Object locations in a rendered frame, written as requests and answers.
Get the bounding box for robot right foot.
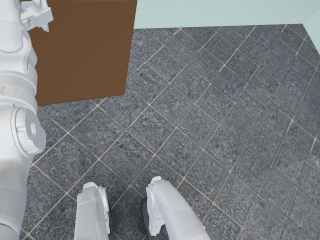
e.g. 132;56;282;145
140;197;161;240

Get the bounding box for right robot thigh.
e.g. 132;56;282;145
146;179;211;240

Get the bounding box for robot left forearm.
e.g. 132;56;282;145
0;22;38;115

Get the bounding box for cabinet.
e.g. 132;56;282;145
19;0;138;107

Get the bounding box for left robot hand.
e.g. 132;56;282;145
0;0;54;32

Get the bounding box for robot left upper arm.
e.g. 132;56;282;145
0;106;46;240

